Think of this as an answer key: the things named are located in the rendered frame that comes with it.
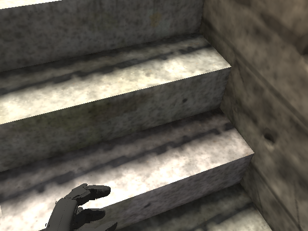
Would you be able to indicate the left robot hand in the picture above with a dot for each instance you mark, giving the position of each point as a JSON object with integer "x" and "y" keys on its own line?
{"x": 68, "y": 216}

